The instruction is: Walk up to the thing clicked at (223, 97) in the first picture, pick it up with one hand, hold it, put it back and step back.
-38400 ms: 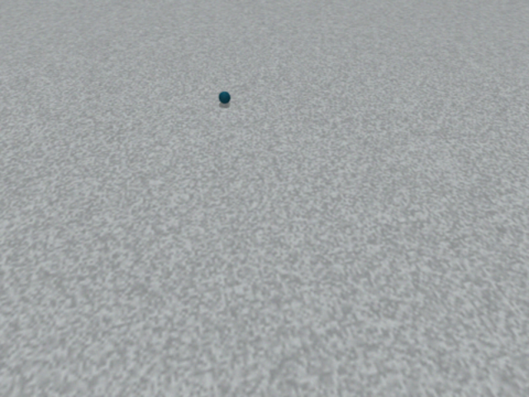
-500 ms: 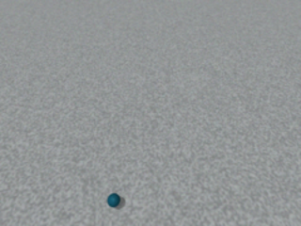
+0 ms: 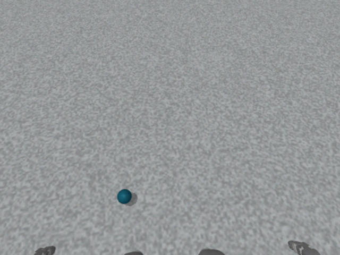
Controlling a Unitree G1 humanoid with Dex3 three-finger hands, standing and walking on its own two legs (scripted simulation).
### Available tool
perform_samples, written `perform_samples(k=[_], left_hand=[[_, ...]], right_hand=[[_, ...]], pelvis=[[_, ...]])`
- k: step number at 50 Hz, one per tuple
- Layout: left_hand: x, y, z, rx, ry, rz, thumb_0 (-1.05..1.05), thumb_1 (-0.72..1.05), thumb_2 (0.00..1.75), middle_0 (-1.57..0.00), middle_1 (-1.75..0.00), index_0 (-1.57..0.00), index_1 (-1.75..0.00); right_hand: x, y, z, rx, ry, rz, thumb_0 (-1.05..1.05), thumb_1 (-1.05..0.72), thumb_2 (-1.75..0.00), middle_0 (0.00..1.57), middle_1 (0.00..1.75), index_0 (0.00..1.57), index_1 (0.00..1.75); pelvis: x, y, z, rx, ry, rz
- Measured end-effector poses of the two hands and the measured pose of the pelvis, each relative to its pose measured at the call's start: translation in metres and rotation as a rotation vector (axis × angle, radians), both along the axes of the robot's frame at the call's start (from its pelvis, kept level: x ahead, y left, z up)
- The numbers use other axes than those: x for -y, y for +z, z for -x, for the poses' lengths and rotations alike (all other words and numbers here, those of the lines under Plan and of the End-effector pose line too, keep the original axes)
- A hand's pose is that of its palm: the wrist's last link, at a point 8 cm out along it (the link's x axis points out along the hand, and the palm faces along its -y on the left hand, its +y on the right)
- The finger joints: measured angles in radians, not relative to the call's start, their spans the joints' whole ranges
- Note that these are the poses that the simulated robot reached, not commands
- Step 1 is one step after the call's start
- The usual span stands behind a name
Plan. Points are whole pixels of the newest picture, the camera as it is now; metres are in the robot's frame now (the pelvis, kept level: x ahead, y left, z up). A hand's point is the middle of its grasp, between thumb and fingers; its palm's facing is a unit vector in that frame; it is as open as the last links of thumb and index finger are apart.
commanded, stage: step back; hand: left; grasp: from above
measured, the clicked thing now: (124, 196) +0.47 +0.26 -0.72
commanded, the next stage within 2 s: none
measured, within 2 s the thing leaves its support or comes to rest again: neither
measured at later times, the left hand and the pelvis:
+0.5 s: hand out of the picture -0.02 +0.28 -0.16, palm faces +0.05 -0.92 -0.39, open 7.4 cm; pelvis -0.11 +0.01 -0.01, yaw +4 degrees
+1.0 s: hand out of the picture -0.17 +0.25 -0.13, palm faces -0.05 -0.91 -0.41, open 7.4 cm; pelvis -0.26 -0.01 +0.00, yaw -3 degrees
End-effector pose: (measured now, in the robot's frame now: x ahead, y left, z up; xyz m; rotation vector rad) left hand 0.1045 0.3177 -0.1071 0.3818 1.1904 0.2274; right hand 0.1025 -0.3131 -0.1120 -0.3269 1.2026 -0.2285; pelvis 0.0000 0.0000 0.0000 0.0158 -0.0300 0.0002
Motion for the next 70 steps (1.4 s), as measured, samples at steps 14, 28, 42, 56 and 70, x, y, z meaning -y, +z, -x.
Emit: perform_samples(k=[14,28,42,56,70], left_hand=[[0.028,0.011,0.084,-0.023,0.033,-0.026,0.01,0.9,0.9,-0.21,-0.3,-0.21,-0.3],[-0.007,-0.009,0.148,0.028,0.056,0.018,0.01,0.9,0.9,-0.21,-0.3,-0.21,-0.3],[0.002,-0.005,0.227,-0.001,-0.014,0.001,0.01,0.9,0.9,-0.21,-0.3,-0.21,-0.3],[0.017,0.021,0.293,0.081,-0.03,-0.031,0.01,0.9,0.9,-0.21,-0.3,-0.21,-0.3],[-0.006,0.002,0.377,0.082,0.0,0.027,0.01,0.9,0.9,-0.21,-0.3,-0.21,-0.3]], right_hand=[[0.015,-0.017,0.046,-0.016,0.051,-0.016,0.0,-0.9,-0.9,0.21,0.3,0.2,0.3],[-0.017,0.005,0.14,-0.06,0.095,0.038,0.0,-0.9,-0.9,0.21,0.3,0.2,0.3],[-0.007,0.01,0.19,0.116,0.059,0.028,0.0,-0.9,-0.9,0.21,0.3,0.2,0.3],[0.007,-0.01,0.331,-0.066,0.01,0.009,0.0,-0.9,-0.9,0.21,0.3,0.2,0.3],[-0.016,0.013,0.423,-0.047,0.041,0.048,0.01,-0.9,-0.9,0.21,0.3,0.2,0.3]], pelvis=[[0.018,-0.001,0.052,-0.006,0.019,-0.011],[-0.011,-0.003,0.128,0.017,0.064,0.025],[-0.001,-0.006,0.209,0.014,-0.04,0.024],[0.003,0.001,0.293,-0.004,-0.001,-0.003],[-0.011,0.003,0.388,0.006,0.012,0.029]])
